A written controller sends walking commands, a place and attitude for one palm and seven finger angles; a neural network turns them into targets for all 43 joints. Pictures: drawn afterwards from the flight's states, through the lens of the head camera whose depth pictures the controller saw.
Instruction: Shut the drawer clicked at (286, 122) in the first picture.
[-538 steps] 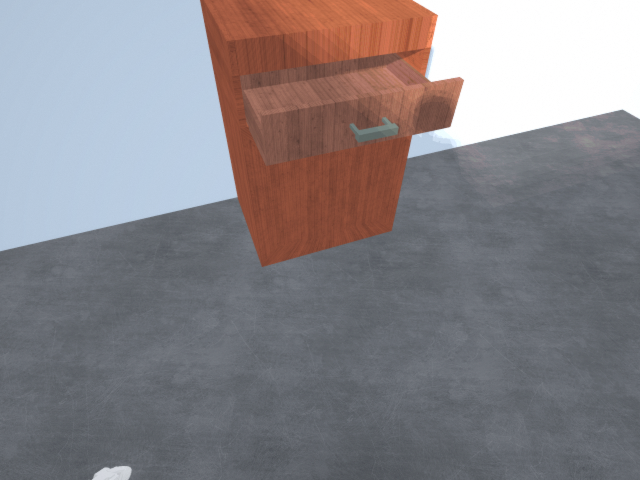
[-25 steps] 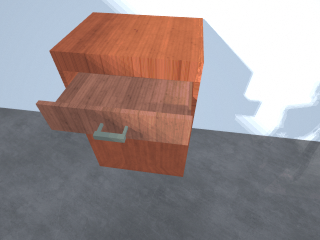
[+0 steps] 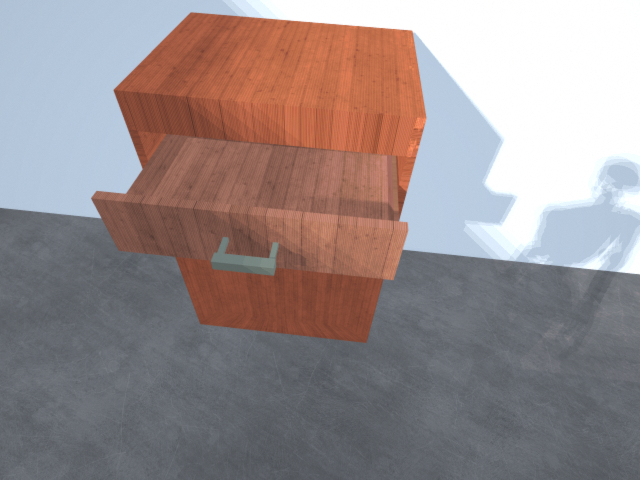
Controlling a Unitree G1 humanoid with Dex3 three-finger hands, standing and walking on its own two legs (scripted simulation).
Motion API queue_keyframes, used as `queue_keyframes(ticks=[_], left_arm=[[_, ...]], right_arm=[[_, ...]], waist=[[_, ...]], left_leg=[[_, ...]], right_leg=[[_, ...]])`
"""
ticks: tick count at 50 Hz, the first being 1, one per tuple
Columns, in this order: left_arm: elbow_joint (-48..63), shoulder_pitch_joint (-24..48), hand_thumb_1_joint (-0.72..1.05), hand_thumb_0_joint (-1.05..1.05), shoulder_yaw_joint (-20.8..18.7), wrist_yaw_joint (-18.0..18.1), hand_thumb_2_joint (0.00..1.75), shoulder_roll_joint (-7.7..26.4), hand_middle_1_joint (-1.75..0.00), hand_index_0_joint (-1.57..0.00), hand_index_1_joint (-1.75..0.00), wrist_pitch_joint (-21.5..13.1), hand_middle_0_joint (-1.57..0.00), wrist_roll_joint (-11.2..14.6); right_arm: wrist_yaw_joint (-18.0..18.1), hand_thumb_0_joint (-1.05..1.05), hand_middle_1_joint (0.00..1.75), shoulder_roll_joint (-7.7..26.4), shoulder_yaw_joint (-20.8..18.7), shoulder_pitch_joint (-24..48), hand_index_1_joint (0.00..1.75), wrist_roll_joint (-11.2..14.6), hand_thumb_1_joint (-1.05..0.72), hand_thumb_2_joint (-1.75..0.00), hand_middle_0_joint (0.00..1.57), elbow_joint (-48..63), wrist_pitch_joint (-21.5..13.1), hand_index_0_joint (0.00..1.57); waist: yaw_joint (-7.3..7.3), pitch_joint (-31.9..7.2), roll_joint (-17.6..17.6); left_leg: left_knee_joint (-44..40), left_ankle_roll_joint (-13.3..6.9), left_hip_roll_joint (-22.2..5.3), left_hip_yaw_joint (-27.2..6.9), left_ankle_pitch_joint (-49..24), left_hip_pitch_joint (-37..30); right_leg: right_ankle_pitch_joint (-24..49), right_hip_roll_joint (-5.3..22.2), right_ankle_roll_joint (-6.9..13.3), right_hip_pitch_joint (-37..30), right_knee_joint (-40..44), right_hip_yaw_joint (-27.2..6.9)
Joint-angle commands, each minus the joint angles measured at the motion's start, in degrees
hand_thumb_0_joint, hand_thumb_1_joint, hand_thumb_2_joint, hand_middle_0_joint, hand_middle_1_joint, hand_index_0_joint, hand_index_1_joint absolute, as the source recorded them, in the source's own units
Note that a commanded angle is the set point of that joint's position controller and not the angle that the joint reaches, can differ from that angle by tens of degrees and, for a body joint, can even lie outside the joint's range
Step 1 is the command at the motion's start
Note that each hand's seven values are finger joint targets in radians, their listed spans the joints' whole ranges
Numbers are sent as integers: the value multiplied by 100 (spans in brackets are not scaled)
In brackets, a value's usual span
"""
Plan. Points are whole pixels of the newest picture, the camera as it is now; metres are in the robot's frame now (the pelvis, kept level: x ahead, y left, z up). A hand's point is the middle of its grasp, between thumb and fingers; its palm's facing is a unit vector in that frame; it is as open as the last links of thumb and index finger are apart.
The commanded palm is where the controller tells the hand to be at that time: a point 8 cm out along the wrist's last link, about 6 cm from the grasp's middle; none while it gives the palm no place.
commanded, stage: shuffle to correct the standing spot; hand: left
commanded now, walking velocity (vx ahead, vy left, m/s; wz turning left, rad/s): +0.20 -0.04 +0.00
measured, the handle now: (246, 254) +0.48 +0.16 -0.06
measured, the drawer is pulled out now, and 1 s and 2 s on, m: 0.21 0.21 0.21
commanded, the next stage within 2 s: come to a stop and stand still in 0.36 s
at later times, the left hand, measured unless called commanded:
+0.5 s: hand out of the picture +0.06 +0.14 -0.18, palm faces +0.00 -0.99 -0.12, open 7.4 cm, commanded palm none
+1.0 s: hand out of the picture +0.15 +0.17 -0.20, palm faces +0.07 -0.98 -0.19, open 7.3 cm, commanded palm none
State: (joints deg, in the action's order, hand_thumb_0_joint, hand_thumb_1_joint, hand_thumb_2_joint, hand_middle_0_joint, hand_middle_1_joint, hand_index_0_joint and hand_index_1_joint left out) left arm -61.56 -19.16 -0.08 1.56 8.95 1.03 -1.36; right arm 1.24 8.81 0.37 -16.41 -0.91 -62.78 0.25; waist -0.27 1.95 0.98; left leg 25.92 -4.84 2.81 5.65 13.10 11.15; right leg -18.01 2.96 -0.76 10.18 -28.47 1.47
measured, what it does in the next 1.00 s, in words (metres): steps on the spot: right foot, then left foot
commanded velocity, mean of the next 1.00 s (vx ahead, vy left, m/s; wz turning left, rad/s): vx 0.05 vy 0.01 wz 0.00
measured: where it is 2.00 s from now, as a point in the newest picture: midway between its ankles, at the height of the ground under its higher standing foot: outside the picture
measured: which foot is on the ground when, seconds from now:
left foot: down 0.00-0.68, up 0.70-0.96, down 0.98-1.00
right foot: down 0.00-0.38, up 0.40-0.64, down 0.66-1.00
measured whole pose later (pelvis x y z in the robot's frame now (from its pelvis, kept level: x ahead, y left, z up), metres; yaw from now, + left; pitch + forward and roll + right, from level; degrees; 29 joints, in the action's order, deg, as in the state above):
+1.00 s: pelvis +0.06 -0.01 -0.03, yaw +2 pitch -3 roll +0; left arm -54.6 -7.6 -3.3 2.1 10.4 3.1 -1.6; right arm 1.3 11.0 -3.4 -11.1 -0.9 -55.9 0.5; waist 0.3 5.8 3.1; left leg 40.4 0.3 -0.5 3.9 21.5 17.3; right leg -12.0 6.8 -1.6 26.1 -38.4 3.0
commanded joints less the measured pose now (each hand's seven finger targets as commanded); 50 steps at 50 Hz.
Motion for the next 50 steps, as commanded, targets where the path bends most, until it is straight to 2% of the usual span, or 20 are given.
queue_keyframes(ticks=[1, 6, 12, 15, 17, 18, 19, 21, 23, 26, 31, 32, 33, 34, 35, 40, 47, 48, 49, 50], left_arm=[[179, -395, 90, 0, -61, -28, 90, 275, -30, -20, -30, -35, -20, -71], [45, -695, 90, 0, -101, -71, 90, 137, -30, -20, -30, -124, -20, -34], [-148, -1022, 90, 0, -238, 23, 90, 555, -30, -20, -30, -236, -20, 38], [-126, -856, 90, 0, -244, 25, 90, 487, -30, -20, -30, -247, -20, 38], [-37, -578, 90, 0, -203, -14, 90, 239, -30, -20, -30, -228, -20, 19], [75, -353, 90, 0, -160, -24, 90, 66, -30, -20, -30, -237, -20, 8], [288, 141, 90, 0, -128, -11, 90, 136, -30, -20, -30, -245, -20, -21], [381, 393, 90, 0, -230, -45, 90, 224, -30, -20, -30, -222, -20, -29], [420, 458, 90, 0, -212, -132, 90, 72, -30, -20, -30, -220, -20, 18], [506, 569, 90, 0, -171, -167, 90, -150, -30, -20, -30, -160, -20, 47], [225, -221, 90, 0, -199, -58, 90, 95, -30, -20, -30, -200, -20, 78], [162, -491, 90, 0, -250, -1, 90, 454, -30, -20, -30, -271, -20, 70], [135, -571, 90, 0, -295, 56, 90, 771, -30, -20, -30, -325, -20, 65], [207, -446, 90, 0, -345, 72, 90, 1069, -30, -20, -30, -308, -20, 75], [340, -199, 90, 0, -370, 96, 90, 1128, -30, -20, -30, -263, -20, 41], [609, 410, 90, 0, -465, 243, 90, 1015, -30, -20, -30, -137, -20, -16], [1078, 1213, 90, 0, -518, 128, 90, 1113, -30, -20, -30, 98, -20, -81], [1144, 1239, 90, 0, -472, 99, 90, 889, -30, -20, -30, 163, -20, -46], [1235, 1170, 90, 0, -402, 78, 90, 468, -30, -20, -30, 224, -20, 16], [1269, 1239, 90, 0, -370, 86, 90, 333, -30, -20, -30, 248, -20, 46]], right_arm=[[45, 0, 30, 1002, -284, -201, 30, -34, -90, -90, 20, 183, -22, 20], [57, 0, 30, 821, -257, -246, 30, -15, -90, -90, 20, 91, -81, 20], [14, 0, 30, 315, -146, -254, 30, 0, -90, -90, 20, 152, -179, 20], [17, 0, 30, 223, -123, -481, 30, -9, -90, -90, 20, 58, -242, 20], [58, 0, 30, 428, -167, -1093, 30, -7, -90, -90, 20, -218, -307, 20], [130, 0, 30, 742, -252, -1657, 30, -64, -90, -90, 20, -410, -329, 20], [202, 0, 30, 814, -249, -2074, 30, -102, -90, -90, 20, -541, -338, 20], [248, 0, 30, 613, -155, -1901, 30, -83, -90, -90, 20, -446, -383, 20], [222, 0, 30, 675, -165, -1427, 30, -72, -90, -90, 20, -261, -422, 20], [202, 0, 30, 576, -138, -1013, 30, -68, -90, -90, 20, -137, -418, 20], [183, 0, 30, 588, -146, -770, 30, 3, -90, -90, 20, -183, -274, 20], [145, 0, 30, 485, -146, -866, 30, 43, -90, -90, 20, -173, -262, 20], [112, 0, 30, 337, -182, -1116, 30, 90, -90, -90, 20, -137, -201, 20], [146, 0, 30, 248, -265, -1396, 30, 125, -90, -90, 20, -129, -86, 20], [156, 0, 30, 203, -304, -1374, 30, 94, -90, -90, 20, -86, -27, 20], [75, 0, 30, 238, -391, -651, 30, 37, -90, -90, 20, 207, 192, 20], [-41, 0, 30, 225, -431, -1068, 30, 0, -90, -90, 20, 372, 141, 20], [-31, 0, 30, 388, -426, -1194, 30, -9, -90, -90, 20, 392, 101, 20], [-14, 0, 30, 811, -492, -1038, 30, -88, -90, -90, 20, 517, 53, 20], [11, 0, 30, 1128, -493, -476, 30, -155, -90, -90, 20, 807, 62, 20]], waist=[[7, 660, -576], [-54, 563, -356], [-33, 634, 966], [132, 493, 523], [374, 381, -540], [549, 332, -1485], [711, 618, -1586], [529, 706, -692], [338, 643, -277], [152, 572, -597], [-264, 22, -417], [-333, -316, 92], [-217, -693, 776], [-37, -832, 1018], [47, -464, 703], [-54, -505, 1023], [346, -502, 764], [443, -259, 202], [452, 118, -1551], [363, 562, -2256]], left_leg=[[-1742, -198, -1537, -1826, 2833, 584], [-1310, -189, -1361, -1476, 2318, 709], [713, 183, -345, -93, 952, 1217], [620, 191, -413, -15, 583, 599], [-158, -30, -931, -802, -421, -522], [-654, -389, -1746, -1957, -1373, -1263], [-893, -698, -2254, -2598, -2734, -1733], [-800, -938, -2427, -2265, -3560, -1324], [-963, -972, -2278, -1876, -3157, -1126], [-1113, -661, -1733, -1004, -3072, -448], [8, -80, -1232, -483, -2898, -55], [488, 188, -1007, -464, -2038, 293], [1061, 441, -513, -287, -118, 713], [1713, 543, -320, -220, 1832, 605], [2045, 481, -357, -413, 2186, 610], [3379, 613, -483, -604, 2143, 1172], [889, 630, -273, 64, 404, -551], [106, 581, -426, -289, 550, -694], [-1023, 254, -1380, -1795, 1898, -2], [-2023, -165, -2190, -2911, 2699, 1473]], right_leg=[[-632, -99, 169, 648, -425, 278], [-326, -30, 272, 240, 116, 162], [-582, 938, 887, -140, 1058, -1338], [168, 864, 883, 179, 655, -959], [553, 147, 514, 947, -602, -78], [0, -221, 267, 1813, -1823, 465], [-1361, -263, 232, 2810, -2801, 308], [-1147, 156, 279, 2966, -3475, -83], [-771, 305, 183, 2792, -3173, -47], [-99, 245, 85, 1857, -2055, 251], [1706, -27, 51, -264, 31, 397], [3059, 322, 110, -1015, 241, -67], [4873, 1305, 622, -1469, 34, -1161], [5673, 2100, 1208, -1153, 259, -1437], [5722, 2156, 1357, -514, 294, -1259], [4889, 1988, 1501, -87, 446, -1090], [-169, 1204, 662, 1768, 519, -621], [-1043, 825, 398, 2189, -37, -399], [-1446, 86, 43, 2632, -1396, 68], [-1314, -261, -89, 2222, -2350, -125]])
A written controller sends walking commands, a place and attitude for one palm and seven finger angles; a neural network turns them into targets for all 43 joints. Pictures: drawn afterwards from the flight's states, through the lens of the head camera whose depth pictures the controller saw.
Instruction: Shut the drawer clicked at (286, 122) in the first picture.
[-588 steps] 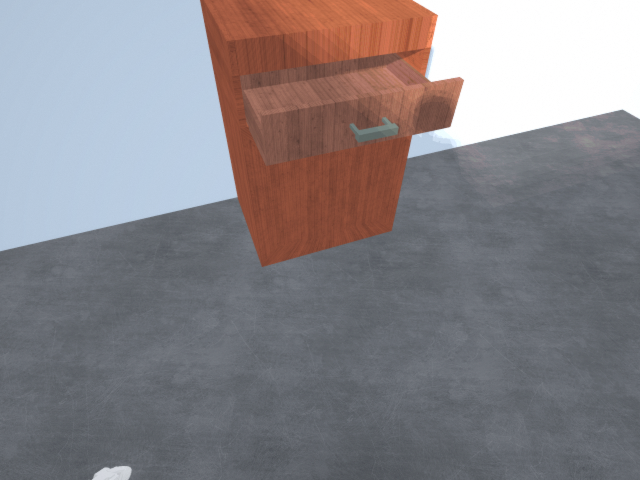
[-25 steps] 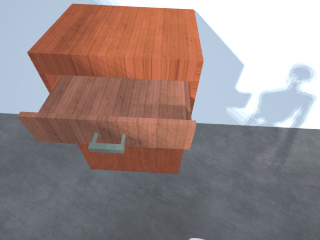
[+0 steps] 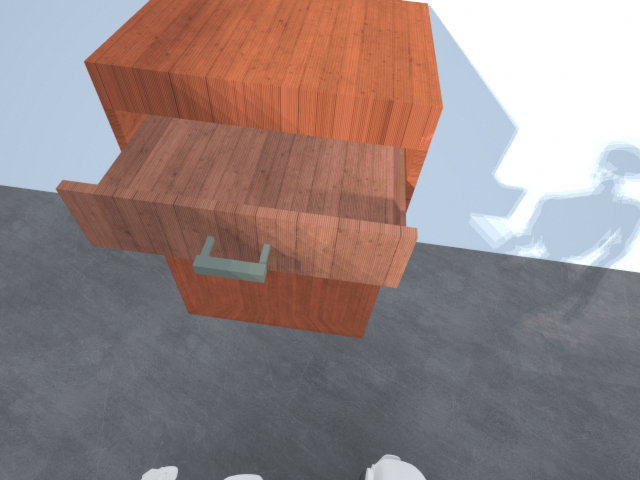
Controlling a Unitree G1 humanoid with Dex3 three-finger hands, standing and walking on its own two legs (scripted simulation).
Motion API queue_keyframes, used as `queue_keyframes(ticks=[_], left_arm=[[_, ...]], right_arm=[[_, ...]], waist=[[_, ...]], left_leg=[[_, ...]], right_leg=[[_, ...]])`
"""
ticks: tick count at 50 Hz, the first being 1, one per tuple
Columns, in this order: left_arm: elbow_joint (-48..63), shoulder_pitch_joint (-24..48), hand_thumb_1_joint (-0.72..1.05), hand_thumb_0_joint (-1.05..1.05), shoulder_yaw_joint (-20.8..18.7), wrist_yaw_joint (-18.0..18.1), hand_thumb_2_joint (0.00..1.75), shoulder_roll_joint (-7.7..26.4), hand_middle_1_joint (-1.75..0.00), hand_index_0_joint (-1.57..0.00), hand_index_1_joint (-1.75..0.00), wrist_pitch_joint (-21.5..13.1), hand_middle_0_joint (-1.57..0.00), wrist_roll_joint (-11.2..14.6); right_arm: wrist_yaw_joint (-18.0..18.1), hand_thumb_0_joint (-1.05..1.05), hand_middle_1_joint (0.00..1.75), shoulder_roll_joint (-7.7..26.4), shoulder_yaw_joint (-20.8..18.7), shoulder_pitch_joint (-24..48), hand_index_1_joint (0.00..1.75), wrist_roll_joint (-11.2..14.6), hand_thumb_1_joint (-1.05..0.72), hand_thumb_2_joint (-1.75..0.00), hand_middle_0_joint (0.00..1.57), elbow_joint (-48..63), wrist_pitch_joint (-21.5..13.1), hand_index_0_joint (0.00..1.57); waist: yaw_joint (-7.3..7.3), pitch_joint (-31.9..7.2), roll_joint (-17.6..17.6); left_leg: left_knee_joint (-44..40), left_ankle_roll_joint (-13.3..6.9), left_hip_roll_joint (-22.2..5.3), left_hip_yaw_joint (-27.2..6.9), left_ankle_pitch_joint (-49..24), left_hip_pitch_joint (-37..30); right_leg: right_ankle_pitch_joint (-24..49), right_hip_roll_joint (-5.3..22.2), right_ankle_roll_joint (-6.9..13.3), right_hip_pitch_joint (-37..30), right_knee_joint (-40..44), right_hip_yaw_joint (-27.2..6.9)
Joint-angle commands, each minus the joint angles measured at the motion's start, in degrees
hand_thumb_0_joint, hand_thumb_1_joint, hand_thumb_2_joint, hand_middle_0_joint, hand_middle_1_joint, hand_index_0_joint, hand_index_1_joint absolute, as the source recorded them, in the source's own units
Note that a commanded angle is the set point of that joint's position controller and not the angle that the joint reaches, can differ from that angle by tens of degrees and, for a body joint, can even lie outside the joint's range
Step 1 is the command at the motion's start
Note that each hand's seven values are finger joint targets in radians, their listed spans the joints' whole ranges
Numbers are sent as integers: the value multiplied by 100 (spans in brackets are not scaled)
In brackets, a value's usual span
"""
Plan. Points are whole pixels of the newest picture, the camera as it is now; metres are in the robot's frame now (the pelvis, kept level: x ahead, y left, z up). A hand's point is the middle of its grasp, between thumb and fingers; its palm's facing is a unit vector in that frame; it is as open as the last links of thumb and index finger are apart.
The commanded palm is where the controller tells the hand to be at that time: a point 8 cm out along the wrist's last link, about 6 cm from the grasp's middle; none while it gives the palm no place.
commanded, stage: come to a stop and stand still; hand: left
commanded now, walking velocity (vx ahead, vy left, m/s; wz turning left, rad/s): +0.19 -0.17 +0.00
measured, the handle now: (234, 257) +0.43 +0.16 -0.03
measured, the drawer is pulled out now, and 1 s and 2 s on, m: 0.21 0.21 0.21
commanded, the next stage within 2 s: look again from close up in 1.18 s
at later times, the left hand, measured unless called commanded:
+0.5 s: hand out of the picture -0.03 +0.17 -0.14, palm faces +0.00 -0.98 -0.18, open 7.4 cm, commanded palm none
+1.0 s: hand out of the picture -0.04 +0.11 -0.15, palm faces +0.03 -0.99 -0.16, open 7.4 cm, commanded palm none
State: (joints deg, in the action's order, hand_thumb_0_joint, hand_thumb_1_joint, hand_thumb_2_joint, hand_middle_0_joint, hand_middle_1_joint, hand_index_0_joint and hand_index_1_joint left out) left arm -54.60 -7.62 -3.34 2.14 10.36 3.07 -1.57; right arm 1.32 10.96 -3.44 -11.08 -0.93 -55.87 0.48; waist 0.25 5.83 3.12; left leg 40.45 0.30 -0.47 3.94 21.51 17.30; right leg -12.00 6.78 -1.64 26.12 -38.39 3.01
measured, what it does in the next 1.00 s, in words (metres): steps on the spot: right foot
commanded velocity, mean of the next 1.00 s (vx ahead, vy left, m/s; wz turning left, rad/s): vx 0.03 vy -0.04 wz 0.00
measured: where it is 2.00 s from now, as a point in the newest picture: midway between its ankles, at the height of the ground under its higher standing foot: outside the picture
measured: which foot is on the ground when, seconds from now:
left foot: down 0.00-1.00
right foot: down 0.00-0.00, up 0.02-0.40, down 0.42-1.00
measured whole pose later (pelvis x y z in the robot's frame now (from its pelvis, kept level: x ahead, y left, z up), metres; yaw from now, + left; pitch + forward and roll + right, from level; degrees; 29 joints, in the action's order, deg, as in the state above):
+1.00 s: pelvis +0.00 -0.03 +0.03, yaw -2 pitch -1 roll +1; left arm -65.6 -20.2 0.2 2.4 5.1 -0.9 -0.3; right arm 2.7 7.7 0.1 -14.6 -0.2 -67.4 0.4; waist -0.1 2.5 -0.3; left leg 23.9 1.5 -2.4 4.0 11.3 10.9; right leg -18.6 -2.0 3.1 3.4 -23.4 2.4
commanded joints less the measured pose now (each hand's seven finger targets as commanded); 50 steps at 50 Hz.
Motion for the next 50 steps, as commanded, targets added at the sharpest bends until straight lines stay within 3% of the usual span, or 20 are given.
queue_keyframes(ticks=[1, 2, 3, 5, 7, 9, 12, 15, 18, 19, 21, 22, 23, 24, 26, 31, 35, 38, 44, 50], left_arm=[[482, 8, 90, 0, -93, -9, 90, 370, -30, -20, -30, 47, -20, 55], [364, -273, 90, 0, -104, -50, 90, 393, -30, -20, -30, 48, -20, 0], [205, -588, 90, 0, -130, -108, 90, 446, -30, -20, -30, 21, -20, -37], [-1, -943, 90, 0, -65, -176, 90, 382, -30, -20, -30, -53, -20, -33], [-12, -892, 90, 0, -18, -209, 90, 337, -30, -20, -30, -115, -20, -14], [47, -763, 90, 0, -6, -202, 90, 335, -30, -20, -30, -129, -20, -3], [114, -607, 90, 0, 25, -218, 90, 336, -30, -20, -30, -123, -20, -21], [-11, -868, 90, 0, 79, -220, 90, 212, -30, -20, -30, -116, -20, 14], [-397, -1652, 90, 0, 101, -189, 90, 113, -30, -20, -30, -147, -20, 50], [-493, -1796, 90, 0, 102, -152, 90, 189, -30, -20, -30, -174, -20, 45], [-610, -1767, 90, 0, 108, -66, 90, 533, -30, -20, -30, -260, -20, 58], [-569, -1450, 90, 0, 142, -53, 90, 622, -30, -20, -30, -287, -20, 97], [-593, -1274, 90, 0, 191, -50, 90, 507, -30, -20, -30, -346, -20, 110], [-646, -1249, 90, 0, 234, -41, 90, 354, -30, -20, -30, -406, -20, 120], [-794, -1418, 90, 0, 292, -25, 90, 176, -30, -20, -30, -446, -20, 131], [-960, -1575, 90, 0, 296, 20, 90, 121, -30, -20, -30, -422, -20, 135], [-1033, -1637, 90, 0, 304, 38, 90, 84, -30, -20, -30, -419, -20, 138], [-1027, -1657, 90, 0, 307, 49, 90, 41, -30, -20, -30, -430, -20, 124], [-1008, -1734, 90, 0, 293, 74, 90, 7, -30, -20, -30, -460, -20, 110], [-1028, -1812, 90, 0, 280, 90, 90, 48, -30, -20, -30, -454, -20, 105]], right_arm=[[25, 0, 30, 848, -44, -311, 30, -180, -90, -90, 20, 268, 36, 20], [33, 0, 30, 802, -29, 0, 30, -170, -90, -90, 20, 336, -12, 20], [47, 0, 30, 749, -7, 166, 30, -150, -90, -90, 20, 372, -51, 20], [56, 0, 30, 814, -16, -12, 30, -121, -90, -90, 20, 346, -118, 20], [80, 0, 30, 766, -25, -355, 30, -90, -90, -90, 20, 218, -135, 20], [103, 0, 30, 719, -20, -769, 30, -102, -90, -90, 20, 51, -123, 20], [145, 0, 30, 717, -29, -1144, 30, -113, -90, -90, 20, -122, -131, 20], [159, 0, 30, 837, -32, -1148, 30, -125, -90, -90, 20, -186, -105, 20], [138, 0, 30, 796, 3, -893, 30, -69, -90, -90, 20, -264, -63, 20], [122, 0, 30, 638, 24, -902, 30, -28, -90, -90, 20, -329, -51, 20], [87, 0, 30, 153, 175, -748, 30, 40, -90, -90, 20, -322, -55, 20], [53, 0, 30, 76, 227, -740, 30, 24, -90, -90, 20, -350, -35, 20], [31, 0, 30, 38, 248, -815, 30, -19, -90, -90, 20, -465, -56, 20], [30, 0, 30, 25, 273, -879, 30, -33, -90, -90, 20, -612, -69, 20], [65, 0, 30, 135, 285, -1048, 30, 0, -90, -90, 20, -826, -112, 20], [115, 0, 30, 109, 315, -999, 30, 45, -90, -90, 20, -1038, -106, 20], [122, 0, 30, 39, 304, -922, 30, 52, -90, -90, 20, -1083, -64, 20], [116, 0, 30, 26, 286, -880, 30, 55, -90, -90, 20, -1075, -41, 20], [121, 0, 30, 25, 275, -806, 30, 50, -90, -90, 20, -1080, -42, 20], [139, 0, 30, 50, 279, -699, 30, 57, -90, -90, 20, -1044, -31, 20]], waist=[[25, 334, -1900], [-186, 211, -1823], [-296, 144, -1213], [-213, -124, -598], [-20, -120, -537], [181, -124, -793], [361, -159, -861], [308, -550, -931], [-45, -831, -873], [-72, -808, -584], [-65, -412, 548], [69, -199, 535], [150, -170, 318], [152, -52, 474], [116, -192, 138], [23, -107, -413], [5, 16, -422], [9, 46, -213], [10, -203, -40], [-7, -240, -115]], left_leg=[[-3760, -964, -1863, -2640, 2273, 1591], [-3704, -974, -1745, -2573, 2103, 1561], [-3452, -905, -1605, -2258, 1810, 1267], [-3139, -853, -1407, -1660, 1066, 368], [-3070, -852, -1349, -1440, 704, -227], [-3128, -877, -1482, -1595, 696, -673], [-3142, -999, -1704, -1825, 273, -1075], [-2945, -980, -1661, -1730, -337, -1088], [-2616, -646, -1266, -1280, -269, -601], [-2382, -405, -972, -987, -155, -212], [-1460, -33, -242, -164, -182, 383], [-1443, -1, -252, -155, -270, 103], [-1524, -14, -261, -204, -781, -370], [-1574, -37, -327, -287, -1238, -555], [-1755, -92, -509, -405, -1858, -835], [-1853, -115, -586, -453, -2060, -833], [-1866, -89, -566, -428, -1837, -859], [-1868, -79, -556, -425, -1711, -876], [-1792, -78, -569, -399, -1966, -1034], [-1740, -54, -573, -323, -2023, -1082]], right_leg=[[-1263, -389, 63, 128, -1818, -725], [-1024, -441, 84, 42, -2310, -725], [-814, -496, 75, 140, -2691, -651], [-650, -496, 32, 338, -2531, -455], [-677, -517, 13, 471, -2073, -286], [-907, -476, 33, 562, -1653, -282], [-1253, -378, 71, 455, -875, -298], [-1570, -471, 145, -376, 56, -199], [-700, -644, 228, -1675, 1510, 11], [-370, -529, 280, -2220, 2048, -150], [-685, 533, 713, -2063, 2618, -1424], [-1033, 799, 860, -1471, 2781, -1514], [-850, 600, 817, -1049, 2608, -1341], [-147, 252, 686, -976, 2413, -1072], [854, 18, 474, -1279, 2017, -703], [949, -63, 362, -1520, 1924, -592], [792, -64, 357, -1442, 2055, -662], [723, -61, 344, -1382, 2127, -689], [1419, -26, 314, -1566, 2035, -671], [1953, 1, 269, -1672, 1971, -682]])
